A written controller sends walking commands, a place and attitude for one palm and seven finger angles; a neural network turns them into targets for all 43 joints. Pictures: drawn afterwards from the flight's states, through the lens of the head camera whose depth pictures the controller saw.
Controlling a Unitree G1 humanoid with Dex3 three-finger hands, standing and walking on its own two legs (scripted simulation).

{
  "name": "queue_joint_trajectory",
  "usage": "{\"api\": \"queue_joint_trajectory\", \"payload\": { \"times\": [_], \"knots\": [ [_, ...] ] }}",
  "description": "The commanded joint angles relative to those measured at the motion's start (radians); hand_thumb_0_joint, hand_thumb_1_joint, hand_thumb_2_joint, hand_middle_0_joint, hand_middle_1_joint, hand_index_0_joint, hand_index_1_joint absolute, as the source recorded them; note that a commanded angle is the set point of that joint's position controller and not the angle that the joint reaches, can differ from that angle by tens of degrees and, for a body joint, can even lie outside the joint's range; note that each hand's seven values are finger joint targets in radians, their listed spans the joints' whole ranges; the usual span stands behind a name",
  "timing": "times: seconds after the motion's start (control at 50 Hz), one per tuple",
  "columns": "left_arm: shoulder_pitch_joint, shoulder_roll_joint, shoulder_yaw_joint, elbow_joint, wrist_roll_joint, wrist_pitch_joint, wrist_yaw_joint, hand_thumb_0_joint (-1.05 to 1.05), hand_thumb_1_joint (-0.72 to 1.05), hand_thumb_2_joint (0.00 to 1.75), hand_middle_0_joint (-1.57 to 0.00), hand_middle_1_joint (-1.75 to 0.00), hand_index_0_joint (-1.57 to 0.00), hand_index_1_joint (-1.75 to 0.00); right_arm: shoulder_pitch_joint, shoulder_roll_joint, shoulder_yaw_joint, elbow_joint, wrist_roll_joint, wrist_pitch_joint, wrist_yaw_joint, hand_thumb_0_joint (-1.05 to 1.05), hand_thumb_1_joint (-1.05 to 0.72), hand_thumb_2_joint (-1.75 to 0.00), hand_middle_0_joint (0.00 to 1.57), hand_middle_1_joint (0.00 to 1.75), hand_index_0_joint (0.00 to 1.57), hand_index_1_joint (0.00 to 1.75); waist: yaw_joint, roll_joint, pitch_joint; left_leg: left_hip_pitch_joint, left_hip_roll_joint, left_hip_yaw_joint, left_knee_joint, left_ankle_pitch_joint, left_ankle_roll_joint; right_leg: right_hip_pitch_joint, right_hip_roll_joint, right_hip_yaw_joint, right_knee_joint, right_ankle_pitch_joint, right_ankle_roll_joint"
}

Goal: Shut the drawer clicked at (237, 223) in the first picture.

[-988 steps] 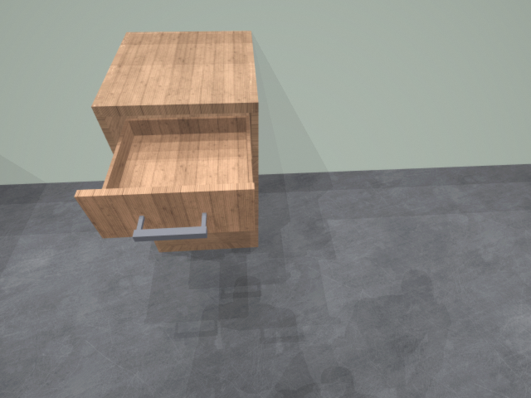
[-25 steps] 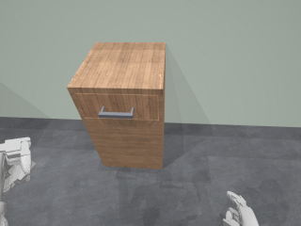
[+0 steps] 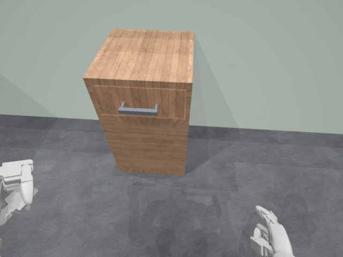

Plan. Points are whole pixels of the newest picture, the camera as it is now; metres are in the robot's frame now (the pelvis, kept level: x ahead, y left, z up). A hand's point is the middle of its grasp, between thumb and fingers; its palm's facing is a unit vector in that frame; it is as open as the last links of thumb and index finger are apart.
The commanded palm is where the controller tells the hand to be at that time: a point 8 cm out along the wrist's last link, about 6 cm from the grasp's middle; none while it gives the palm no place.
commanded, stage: step back with the hand held close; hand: left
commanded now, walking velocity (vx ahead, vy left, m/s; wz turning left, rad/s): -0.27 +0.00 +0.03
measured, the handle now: (139, 108) +0.70 +0.19 -0.14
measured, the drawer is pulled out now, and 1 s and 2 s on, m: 0.00 0.00 0.00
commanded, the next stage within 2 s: stop stepping back and stand still in 1.10 s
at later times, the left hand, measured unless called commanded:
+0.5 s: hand (29, 207) +0.16 +0.23 +0.17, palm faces +0.34 -0.79 -0.51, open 3.2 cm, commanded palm +0.09 +0.28 +0.18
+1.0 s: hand out of the picture +0.10 +0.25 +0.17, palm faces +0.40 -0.78 -0.49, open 3.2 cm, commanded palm +0.02 +0.28 +0.18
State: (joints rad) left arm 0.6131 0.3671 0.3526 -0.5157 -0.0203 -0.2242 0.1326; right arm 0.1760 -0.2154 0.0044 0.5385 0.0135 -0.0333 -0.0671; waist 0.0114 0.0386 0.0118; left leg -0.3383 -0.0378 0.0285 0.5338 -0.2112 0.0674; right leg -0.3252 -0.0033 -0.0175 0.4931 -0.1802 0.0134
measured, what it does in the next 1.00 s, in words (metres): lifts its right foot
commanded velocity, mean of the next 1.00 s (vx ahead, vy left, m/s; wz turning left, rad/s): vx -0.39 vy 0.00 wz -0.03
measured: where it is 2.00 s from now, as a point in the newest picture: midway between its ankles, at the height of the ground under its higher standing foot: outside the picture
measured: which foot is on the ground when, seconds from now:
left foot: down 0.00-1.00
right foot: down 0.00-0.86, up 0.88-1.00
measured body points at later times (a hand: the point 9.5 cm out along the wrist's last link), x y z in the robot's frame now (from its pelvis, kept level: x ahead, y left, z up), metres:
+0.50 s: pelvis -0.04 +0.00 -0.01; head -0.01 +0.01 +0.44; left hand +0.14 +0.27 +0.20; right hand +0.12 -0.26 -0.09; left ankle +0.04 +0.08 -0.73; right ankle +0.05 -0.13 -0.73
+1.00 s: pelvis -0.09 -0.01 +0.00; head -0.05 +0.03 +0.44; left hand +0.07 +0.29 +0.20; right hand +0.09 -0.23 -0.08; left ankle -0.01 +0.09 -0.73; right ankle -0.13 -0.14 -0.67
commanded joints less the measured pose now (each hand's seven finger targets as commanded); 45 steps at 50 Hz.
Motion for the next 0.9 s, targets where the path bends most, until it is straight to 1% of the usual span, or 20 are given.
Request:
{"api": "queue_joint_trajectory", "payload": {
  "times": [0.0, 0.1, 0.18, 0.26, 0.32, 0.4, 0.46, 0.52, 0.58, 0.62, 0.64, 0.7, 0.72, 0.74, 0.78, 0.8, 0.82, 0.84, 0.86, 0.88],
  "knots": [
    [-0.046, 0.162, 0.124, -0.236, 0.006, -0.075, 0.028, 0.00, 0.90, 0.90, -1.40, -1.60, -1.40, -1.60, -0.066, -0.144, -0.063, -0.155, -0.008, -0.070, -0.016, 0.00, -0.90, -0.90, 0.20, 0.30, 0.20, 0.30, -0.019, 0.006, -0.050, -0.337, 0.149, -0.177, -0.240, -0.384, 0.036, 0.286, -0.008, 0.096, 0.016, -0.055, -0.001],
    [-0.059, 0.165, 0.133, -0.282, 0.013, -0.089, 0.034, 0.00, 0.90, 0.90, -1.40, -1.60, -1.40, -1.60, -0.056, -0.146, -0.062, -0.153, -0.017, -0.089, -0.017, 0.00, -0.90, -0.90, 0.20, 0.30, 0.20, 0.30, -0.023, 0.041, -0.058, -0.343, 0.148, -0.185, -0.218, -0.419, 0.036, 0.258, -0.004, 0.107, 0.018, -0.110, -0.007],
    [-0.039, 0.173, 0.153, -0.274, 0.016, -0.104, 0.036, 0.00, 0.90, 0.90, -1.40, -1.60, -1.40, -1.60, -0.055, -0.148, -0.067, -0.145, -0.017, -0.097, -0.014, 0.00, -0.90, -0.90, 0.20, 0.30, 0.20, 0.30, -0.025, 0.052, -0.064, -0.371, 0.149, -0.191, -0.200, -0.407, 0.038, 0.260, 0.001, 0.122, 0.039, -0.057, -0.014],
    [-0.023, 0.183, 0.174, -0.267, 0.015, -0.122, 0.035, 0.00, 0.90, 0.90, -1.40, -1.60, -1.40, -1.60, -0.050, -0.145, -0.075, -0.131, -0.016, -0.103, -0.012, 0.00, -0.90, -0.90, 0.20, 0.30, 0.20, 0.30, -0.025, 0.017, -0.087, -0.378, 0.145, -0.182, -0.175, -0.370, 0.033, 0.263, -0.006, 0.131, 0.056, 0.001, -0.019],
    [-0.022, 0.188, 0.175, -0.273, 0.010, -0.130, 0.035, 0.00, 0.90, 0.90, -1.40, -1.60, -1.40, -1.60, -0.051, -0.147, -0.080, -0.125, -0.018, -0.105, -0.008, 0.00, -0.90, -0.90, 0.20, 0.30, 0.20, 0.30, -0.031, 0.003, -0.092, -0.335, 0.122, -0.169, -0.125, -0.349, 0.024, 0.201, -0.036, 0.167, 0.009, -0.030, -0.035],
    [-0.008, 0.199, 0.187, -0.273, 0.011, -0.143, 0.040, 0.00, 0.90, 0.90, -1.40, -1.60, -1.40, -1.60, -0.047, -0.145, -0.083, -0.113, -0.018, -0.105, -0.005, 0.00, -0.90, -0.90, 0.20, 0.30, 0.20, 0.30, -0.036, -0.015, -0.099, -0.318, 0.121, -0.169, -0.124, -0.344, 0.023, 0.164, -0.034, 0.159, -0.005, -0.068, -0.035],
    [0.008, 0.202, 0.199, -0.285, 0.016, -0.148, 0.042, 0.00, 0.90, 0.90, -1.40, -1.60, -1.40, -1.60, -0.057, -0.149, -0.081, -0.115, -0.019, -0.109, -0.009, 0.00, -0.90, -0.90, 0.20, 0.30, 0.20, 0.30, -0.033, 0.040, -0.114, -0.390, 0.161, -0.205, -0.194, -0.364, 0.041, 0.247, 0.006, 0.116, 0.086, 0.004, -0.020],
    [0.000, 0.201, 0.214, -0.294, 0.028, -0.152, 0.038, 0.00, 0.90, 0.90, -1.40, -1.60, -1.40, -1.60, -0.070, -0.160, -0.084, -0.124, -0.020, -0.117, -0.015, 0.00, -0.90, -0.90, 0.20, 0.30, 0.20, 0.30, -0.024, 0.136, -0.122, -0.555, 0.234, -0.260, -0.294, -0.484, 0.075, 0.402, 0.060, 0.077, 0.258, 0.054, -0.001],
    [-0.022, 0.208, 0.230, -0.279, 0.040, -0.154, 0.036, 0.00, 0.90, 0.90, -1.40, -1.60, -1.40, -1.60, -0.064, -0.157, -0.088, -0.123, -0.020, -0.118, -0.018, 0.00, -0.90, -0.90, 0.20, 0.30, 0.20, 0.30, -0.024, 0.101, -0.094, -0.627, 0.247, -0.251, -0.260, -0.517, 0.091, 0.427, 0.066, 0.103, 0.308, 0.067, -0.001],
    [-0.023, 0.219, 0.242, -0.274, 0.035, -0.155, 0.030, 0.00, 0.90, 0.90, -1.40, -1.60, -1.40, -1.60, -0.047, -0.150, -0.092, -0.121, -0.022, -0.119, -0.016, 0.00, -0.90, -0.90, 0.20, 0.30, 0.20, 0.30, -0.032, 0.001, -0.085, -0.547, 0.185, -0.213, -0.156, -0.469, 0.066, 0.327, 0.029, 0.180, 0.208, 0.088, -0.025],
    [-0.010, 0.211, 0.226, -0.279, 0.023, -0.160, 0.025, 0.00, 0.90, 0.90, -1.40, -1.60, -1.40, -1.60, -0.044, -0.140, -0.091, -0.114, -0.020, -0.120, -0.013, 0.00, -0.90, -0.90, 0.20, 0.30, 0.20, 0.30, -0.040, -0.050, -0.094, -0.411, 0.139, -0.169, -0.078, -0.389, 0.039, 0.200, -0.013, 0.236, 0.117, 0.105, -0.048],
    [-0.026, 0.220, 0.198, -0.297, -0.006, -0.157, 0.032, 0.00, 0.90, 0.90, -1.40, -1.60, -1.40, -1.60, -0.016, -0.118, -0.098, -0.080, -0.024, -0.100, 0.009, 0.00, -0.90, -0.90, 0.20, 0.30, 0.20, 0.30, -0.050, -0.157, -0.144, -0.127, 0.025, -0.069, 0.212, -0.219, -0.046, -0.068, -0.231, 0.420, -0.153, -0.029, -0.145],
    [-0.039, 0.219, 0.188, -0.317, -0.015, -0.155, 0.039, 0.00, 0.90, 0.90, -1.40, -1.60, -1.40, -1.60, -0.006, -0.116, -0.101, -0.068, -0.027, -0.093, 0.012, 0.00, -0.90, -0.90, 0.20, 0.30, 0.20, 0.30, -0.053, -0.179, -0.175, -0.043, 0.012, -0.066, 0.290, -0.175, -0.063, -0.115, -0.278, 0.423, -0.195, -0.001, -0.176],
    [-0.023, 0.219, 0.185, -0.300, -0.014, -0.152, 0.045, 0.00, 0.90, 0.90, -1.40, -1.60, -1.40, -1.60, -0.021, -0.105, -0.097, -0.065, -0.027, -0.087, 0.012, 0.00, -0.90, -0.90, 0.20, 0.30, 0.20, 0.30, -0.054, -0.184, -0.176, -0.006, 0.016, -0.069, 0.309, -0.164, -0.063, -0.136, -0.280, 0.384, -0.199, 0.048, -0.175],
    [-0.005, 0.228, 0.193, -0.293, -0.013, -0.145, 0.049, 0.00, 0.90, 0.90, -1.40, -1.60, -1.40, -1.60, -0.031, -0.097, -0.089, -0.065, -0.023, -0.073, 0.006, 0.00, -0.90, -0.90, 0.20, 0.30, 0.20, 0.30, -0.053, -0.201, -0.174, 0.029, 0.028, -0.070, 0.170, -0.119, -0.052, -0.127, -0.224, 0.276, -0.149, 0.102, -0.129],
    [-0.004, 0.221, 0.183, -0.306, -0.012, -0.144, 0.047, 0.00, 0.90, 0.90, -1.40, -1.60, -1.40, -1.60, -0.041, -0.105, -0.086, -0.066, -0.023, -0.070, 0.002, 0.00, -0.90, -0.90, 0.20, 0.30, 0.20, 0.30, -0.052, -0.156, -0.148, 0.045, 0.053, -0.096, 0.039, -0.083, -0.034, -0.145, -0.164, 0.222, -0.100, 0.047, -0.091],
    [-0.013, 0.215, 0.176, -0.323, -0.010, -0.144, 0.044, 0.00, 0.90, 0.90, -1.40, -1.60, -1.40, -1.60, -0.062, -0.121, -0.087, -0.072, -0.024, -0.072, -0.007, 0.00, -0.90, -0.90, 0.20, 0.30, 0.20, 0.30, -0.048, -0.025, -0.112, 0.002, 0.113, -0.162, -0.095, -0.034, -0.010, -0.133, -0.067, 0.153, -0.002, -0.013, -0.052],
    [-0.010, 0.212, 0.181, -0.322, -0.001, -0.151, 0.042, 0.00, 0.90, 0.90, -1.40, -1.60, -1.40, -1.60, -0.073, -0.135, -0.083, -0.080, -0.025, -0.082, -0.017, 0.00, -0.90, -0.90, 0.20, 0.30, 0.20, 0.30, -0.046, 0.134, -0.107, -0.122, 0.232, -0.276, -0.216, -0.001, 0.035, -0.027, 0.034, 0.073, 0.188, -0.002, -0.013],
    [-0.029, 0.215, 0.191, -0.327, 0.012, -0.154, 0.039, 0.00, 0.90, 0.90, -1.40, -1.60, -1.40, -1.60, -0.063, -0.132, -0.086, -0.082, -0.032, -0.100, -0.018, 0.00, -0.90, -0.90, 0.20, 0.30, 0.20, 0.30, -0.041, 0.226, -0.137, -0.230, 0.340, -0.352, -0.286, 0.022, 0.082, 0.082, 0.085, 0.040, 0.388, -0.108, 0.005],
    [-0.020, 0.222, 0.202, -0.313, 0.011, -0.161, 0.030, 0.00, 0.90, 0.90, -1.40, -1.60, -1.40, -1.60, -0.047, -0.125, -0.092, -0.075, -0.037, -0.119, -0.013, 0.00, -0.90, -0.90, 0.20, 0.30, 0.20, 0.30, -0.045, 0.255, -0.172, -0.306, 0.401, -0.384, -0.380, -0.226, 0.113, 0.142, 0.107, 0.075, 0.605, -0.245, 0.001]
  ]
}}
